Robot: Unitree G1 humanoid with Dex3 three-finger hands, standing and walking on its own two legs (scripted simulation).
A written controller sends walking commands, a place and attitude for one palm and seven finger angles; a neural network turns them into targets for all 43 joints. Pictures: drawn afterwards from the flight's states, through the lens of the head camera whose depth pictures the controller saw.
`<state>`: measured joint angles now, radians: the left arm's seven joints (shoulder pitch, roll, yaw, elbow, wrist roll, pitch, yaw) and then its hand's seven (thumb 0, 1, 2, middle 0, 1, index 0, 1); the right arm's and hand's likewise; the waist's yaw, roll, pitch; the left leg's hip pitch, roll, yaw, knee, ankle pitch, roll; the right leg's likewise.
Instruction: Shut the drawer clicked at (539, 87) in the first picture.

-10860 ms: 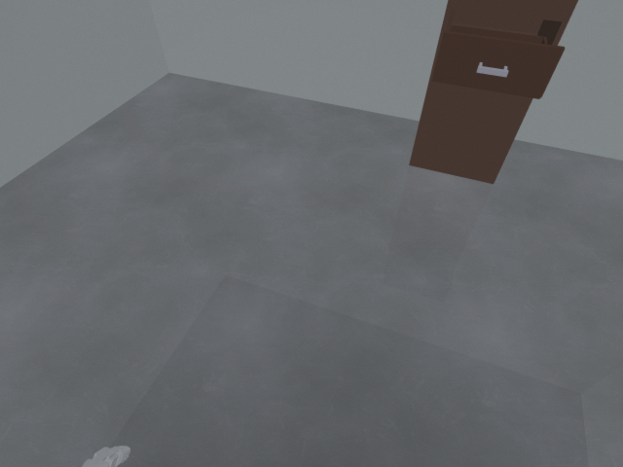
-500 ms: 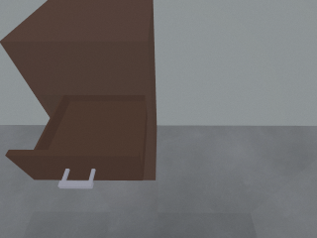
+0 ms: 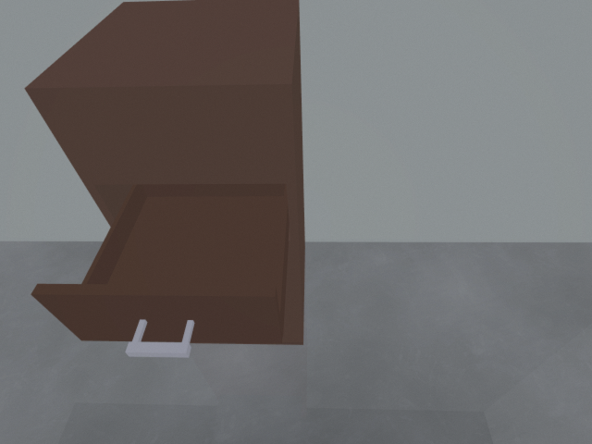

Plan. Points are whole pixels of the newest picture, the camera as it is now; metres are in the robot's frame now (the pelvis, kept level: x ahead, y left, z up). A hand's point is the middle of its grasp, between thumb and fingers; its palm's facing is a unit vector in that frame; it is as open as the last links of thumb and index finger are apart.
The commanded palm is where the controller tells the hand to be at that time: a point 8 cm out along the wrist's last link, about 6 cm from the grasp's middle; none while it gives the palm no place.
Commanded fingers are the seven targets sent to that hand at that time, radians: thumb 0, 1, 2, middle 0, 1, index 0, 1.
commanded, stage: look again from close up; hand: left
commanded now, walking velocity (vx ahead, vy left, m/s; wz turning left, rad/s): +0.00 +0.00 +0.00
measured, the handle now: (162, 338) +0.30 +0.25 -0.09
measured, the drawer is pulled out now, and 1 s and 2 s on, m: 0.26 0.26 0.26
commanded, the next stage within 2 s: raise the hand and make a fist in 0.28 s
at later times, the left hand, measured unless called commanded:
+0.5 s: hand out of the picture +0.12 +0.19 -0.09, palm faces +0.23 -0.95 -0.22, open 7.2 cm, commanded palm +0.10 +0.22 -0.06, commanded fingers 0.00 0.90 0.90 -0.34 -0.45 -0.34 -0.45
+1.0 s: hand out of the picture +0.12 +0.17 -0.02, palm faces +0.07 -0.99 -0.12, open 4.9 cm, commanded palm +0.09 +0.23 -0.03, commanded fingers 0.00 0.90 0.90 -0.84 -0.99 -0.84 -0.99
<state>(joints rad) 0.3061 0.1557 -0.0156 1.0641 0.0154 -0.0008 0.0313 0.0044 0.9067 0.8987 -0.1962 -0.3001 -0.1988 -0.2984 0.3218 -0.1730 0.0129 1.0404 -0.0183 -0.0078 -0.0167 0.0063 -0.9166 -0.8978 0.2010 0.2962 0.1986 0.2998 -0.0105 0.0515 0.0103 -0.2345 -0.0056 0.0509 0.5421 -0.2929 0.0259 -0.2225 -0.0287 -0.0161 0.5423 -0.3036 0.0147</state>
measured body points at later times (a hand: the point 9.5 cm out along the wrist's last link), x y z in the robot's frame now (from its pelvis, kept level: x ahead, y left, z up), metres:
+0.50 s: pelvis +0.01 -0.01 +0.00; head +0.01 -0.02 +0.45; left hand +0.10 +0.24 -0.08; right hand +0.07 -0.25 -0.14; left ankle +0.00 +0.10 -0.73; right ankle -0.01 -0.13 -0.73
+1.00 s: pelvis -0.04 -0.04 -0.10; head +0.00 -0.03 +0.35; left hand +0.11 +0.23 -0.01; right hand +0.21 -0.24 -0.15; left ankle +0.00 +0.10 -0.73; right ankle -0.01 -0.13 -0.73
